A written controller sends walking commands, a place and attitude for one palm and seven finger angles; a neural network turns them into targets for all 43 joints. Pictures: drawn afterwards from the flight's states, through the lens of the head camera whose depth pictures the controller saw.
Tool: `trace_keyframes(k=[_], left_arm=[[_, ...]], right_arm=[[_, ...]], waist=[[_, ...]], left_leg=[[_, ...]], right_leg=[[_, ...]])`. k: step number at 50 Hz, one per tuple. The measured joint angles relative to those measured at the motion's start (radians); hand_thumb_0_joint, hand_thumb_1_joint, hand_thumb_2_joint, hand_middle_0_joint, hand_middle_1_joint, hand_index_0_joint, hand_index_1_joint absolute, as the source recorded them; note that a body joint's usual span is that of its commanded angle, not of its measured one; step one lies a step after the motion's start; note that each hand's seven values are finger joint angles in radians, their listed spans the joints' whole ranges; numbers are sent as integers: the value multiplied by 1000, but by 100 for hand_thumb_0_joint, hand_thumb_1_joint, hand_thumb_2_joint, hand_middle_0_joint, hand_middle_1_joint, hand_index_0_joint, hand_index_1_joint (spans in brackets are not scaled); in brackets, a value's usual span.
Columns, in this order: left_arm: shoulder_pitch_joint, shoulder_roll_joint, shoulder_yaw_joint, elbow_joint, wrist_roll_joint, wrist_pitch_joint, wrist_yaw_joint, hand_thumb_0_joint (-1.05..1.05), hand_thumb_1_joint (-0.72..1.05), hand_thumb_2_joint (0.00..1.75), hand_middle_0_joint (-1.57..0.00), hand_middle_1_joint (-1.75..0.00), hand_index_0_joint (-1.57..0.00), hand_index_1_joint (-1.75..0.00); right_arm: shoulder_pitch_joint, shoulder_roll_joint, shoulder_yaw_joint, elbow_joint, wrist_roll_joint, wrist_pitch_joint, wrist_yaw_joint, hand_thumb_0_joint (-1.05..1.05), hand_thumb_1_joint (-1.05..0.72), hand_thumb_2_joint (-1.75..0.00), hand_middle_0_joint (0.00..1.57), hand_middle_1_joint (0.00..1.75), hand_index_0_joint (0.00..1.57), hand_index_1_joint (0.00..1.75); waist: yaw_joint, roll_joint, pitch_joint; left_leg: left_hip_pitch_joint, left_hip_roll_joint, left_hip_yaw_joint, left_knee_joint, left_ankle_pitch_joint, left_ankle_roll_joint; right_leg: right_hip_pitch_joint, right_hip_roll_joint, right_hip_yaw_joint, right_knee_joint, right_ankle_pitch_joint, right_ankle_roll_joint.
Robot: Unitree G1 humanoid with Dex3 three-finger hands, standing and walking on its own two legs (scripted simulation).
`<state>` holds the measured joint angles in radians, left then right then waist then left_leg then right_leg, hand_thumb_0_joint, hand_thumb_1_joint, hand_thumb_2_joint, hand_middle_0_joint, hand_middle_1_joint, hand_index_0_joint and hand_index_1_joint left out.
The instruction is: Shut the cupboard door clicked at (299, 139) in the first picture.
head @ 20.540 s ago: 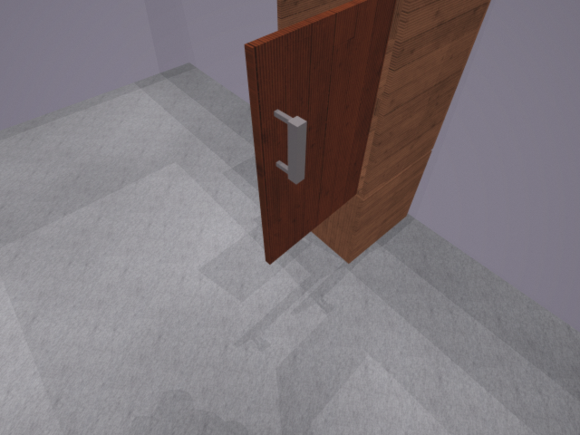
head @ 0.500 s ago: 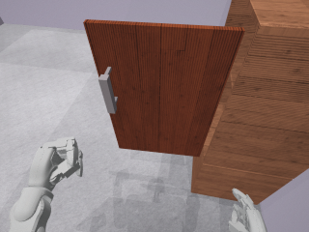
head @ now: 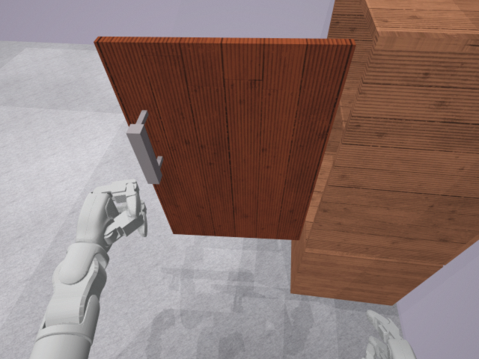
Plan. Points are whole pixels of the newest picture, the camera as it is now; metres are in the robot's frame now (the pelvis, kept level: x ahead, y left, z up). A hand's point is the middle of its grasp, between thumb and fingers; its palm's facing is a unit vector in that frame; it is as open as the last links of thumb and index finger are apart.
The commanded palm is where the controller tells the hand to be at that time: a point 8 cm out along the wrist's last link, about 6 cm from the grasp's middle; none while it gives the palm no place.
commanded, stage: bring the fist close to the handle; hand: left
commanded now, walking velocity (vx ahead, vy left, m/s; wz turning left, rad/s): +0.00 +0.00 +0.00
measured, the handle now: (149, 148) +0.47 +0.19 +0.08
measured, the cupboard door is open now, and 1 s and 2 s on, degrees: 93 93 80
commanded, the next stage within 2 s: push the door shut along its arc in 0.72 s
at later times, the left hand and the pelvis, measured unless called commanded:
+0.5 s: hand (158, 180) +0.39 +0.16 +0.09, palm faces -0.01 -1.00 -0.02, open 3.1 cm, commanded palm +0.36 +0.20 +0.09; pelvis +0.00 +0.00 +0.00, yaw -1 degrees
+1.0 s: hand (160, 184) +0.39 +0.16 +0.08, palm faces -0.06 -1.00 -0.03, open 3.1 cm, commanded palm +0.38 +0.20 +0.09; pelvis -0.01 +0.01 +0.00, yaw +0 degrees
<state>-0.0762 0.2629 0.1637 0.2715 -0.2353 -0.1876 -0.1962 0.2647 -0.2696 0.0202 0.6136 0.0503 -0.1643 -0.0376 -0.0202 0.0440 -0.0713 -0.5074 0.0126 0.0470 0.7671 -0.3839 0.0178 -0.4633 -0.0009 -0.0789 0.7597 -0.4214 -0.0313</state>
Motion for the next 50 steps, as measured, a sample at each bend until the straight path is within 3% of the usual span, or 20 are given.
trace_keyframes(k=[3, 10, 18, 25, 33, 37, 41, 50], left_arm=[[-29, -10, -9, 28, -5, 5, -2, 2, 90, 90, -130, -150, -130, -150], [-152, -21, -10, 113, 18, -45, 37, 2, 90, 90, -130, -150, -130, -150], [-300, 4, 13, 300, 32, -21, 40, 2, 90, 90, -130, -150, -130, -150], [-276, -17, 28, 284, 33, -82, 50, 2, 90, 90, -130, -150, -130, -150], [-236, -30, 3, 284, 42, -72, 64, 2, 90, 90, -130, -150, -130, -150], [-235, -33, 5, 263, 45, -100, 77, 2, 90, 90, -130, -150, -130, -150], [-275, -19, 6, 295, 49, -116, 75, 2, 90, 90, -130, -150, -130, -150], [-414, 3, -14, 465, 47, -81, 32, 2, 90, 90, -130, -150, -130, -150]], right_arm=[[-5, -2, -5, 3, 0, 6, -5, 2, -90, -90, 20, 30, 20, 30], [-20, 6, -6, 20, -4, 23, -1, 2, -91, -90, 20, 30, 20, 30], [-8, 6, -6, 19, -2, 69, 7, 1, -91, -90, 20, 30, 20, 30], [41, 6, -19, 24, -6, 91, 20, 1, -91, -90, 20, 30, 20, 30], [41, 8, -22, 19, -1, 110, 21, 2, -91, -90, 20, 30, 20, 30], [23, 13, -20, 22, -5, 105, 14, 2, -91, -90, 20, 30, 20, 30], [8, 15, -15, 25, -3, 104, 14, 1, -91, -90, 20, 29, 20, 30], [-6, 7, -3, 21, 4, 107, 7, 1, -91, -90, 20, 30, 20, 30]], waist=[[-1, 0, 7], [-5, -17, 11], [-27, -17, 11], [-25, -15, -7], [-24, -13, 5], [-23, -19, 12], [-23, -19, 7], [-34, -17, 21]], left_leg=[[0, -1, 0, -4, 2, 0], [-12, -1, 1, -3, 4, -1], [-32, 2, 8, -7, 10, 1], [-18, 3, 24, -22, 10, 5], [-9, 3, 23, -22, 13, 9], [-8, 3, 24, -20, 16, 11], [-14, 2, 19, -12, 17, 12], [-45, -5, 10, 1, 24, 18]], right_leg=[[0, -1, 0, -4, 2, 0], [-15, -1, 1, 3, 1, -2], [-38, 2, 8, -1, 11, -1], [-32, 4, 25, -14, 15, 4], [-19, 3, 24, -21, 22, 8], [-17, 4, 25, -20, 27, 8], [-20, 2, 20, -16, 28, 9], [-44, -6, 10, -6, 33, 13]])
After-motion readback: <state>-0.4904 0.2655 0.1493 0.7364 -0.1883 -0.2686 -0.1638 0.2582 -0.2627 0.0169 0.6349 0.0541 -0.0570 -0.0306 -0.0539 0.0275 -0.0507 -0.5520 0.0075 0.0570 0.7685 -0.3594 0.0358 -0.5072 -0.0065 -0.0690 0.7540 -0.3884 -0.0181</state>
